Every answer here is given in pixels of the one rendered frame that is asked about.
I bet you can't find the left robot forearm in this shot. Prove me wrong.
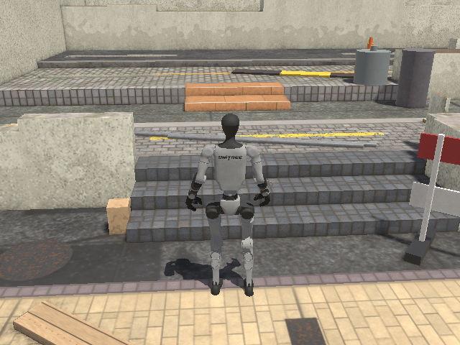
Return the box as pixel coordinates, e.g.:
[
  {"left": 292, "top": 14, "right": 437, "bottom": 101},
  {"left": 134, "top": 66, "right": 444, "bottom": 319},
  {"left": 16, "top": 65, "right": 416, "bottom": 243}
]
[{"left": 188, "top": 173, "right": 202, "bottom": 199}]

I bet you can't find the robot left upper arm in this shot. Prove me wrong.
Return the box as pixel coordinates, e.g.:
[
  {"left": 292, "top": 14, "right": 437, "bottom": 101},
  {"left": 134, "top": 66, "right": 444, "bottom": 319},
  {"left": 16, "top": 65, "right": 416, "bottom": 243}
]
[{"left": 195, "top": 145, "right": 216, "bottom": 184}]

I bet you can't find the robot right hand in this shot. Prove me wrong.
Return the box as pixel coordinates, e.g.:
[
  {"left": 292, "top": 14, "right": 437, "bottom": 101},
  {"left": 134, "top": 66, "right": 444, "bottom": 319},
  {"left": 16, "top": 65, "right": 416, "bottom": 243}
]
[{"left": 254, "top": 193, "right": 270, "bottom": 207}]

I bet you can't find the left robot foot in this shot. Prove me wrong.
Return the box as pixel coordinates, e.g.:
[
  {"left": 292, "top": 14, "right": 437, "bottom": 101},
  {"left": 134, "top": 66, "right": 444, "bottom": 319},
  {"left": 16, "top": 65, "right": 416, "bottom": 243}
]
[{"left": 211, "top": 277, "right": 223, "bottom": 295}]

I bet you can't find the robot left hand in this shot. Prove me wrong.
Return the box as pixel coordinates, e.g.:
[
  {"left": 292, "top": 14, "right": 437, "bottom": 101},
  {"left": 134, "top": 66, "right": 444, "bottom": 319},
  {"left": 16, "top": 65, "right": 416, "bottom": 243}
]
[{"left": 185, "top": 196, "right": 202, "bottom": 211}]

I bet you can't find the left robot shin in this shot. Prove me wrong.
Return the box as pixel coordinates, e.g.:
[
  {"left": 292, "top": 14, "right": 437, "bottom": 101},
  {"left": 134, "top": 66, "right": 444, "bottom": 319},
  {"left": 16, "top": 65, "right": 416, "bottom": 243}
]
[{"left": 210, "top": 237, "right": 221, "bottom": 285}]

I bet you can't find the right robot forearm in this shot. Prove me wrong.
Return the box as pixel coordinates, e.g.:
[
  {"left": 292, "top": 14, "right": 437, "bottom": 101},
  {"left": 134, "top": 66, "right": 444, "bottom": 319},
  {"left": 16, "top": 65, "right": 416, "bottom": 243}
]
[{"left": 257, "top": 173, "right": 270, "bottom": 196}]

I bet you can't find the robot right upper arm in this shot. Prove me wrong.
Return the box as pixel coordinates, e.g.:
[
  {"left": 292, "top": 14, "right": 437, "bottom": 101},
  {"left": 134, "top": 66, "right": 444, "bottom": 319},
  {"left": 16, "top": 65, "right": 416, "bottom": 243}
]
[{"left": 245, "top": 145, "right": 265, "bottom": 184}]

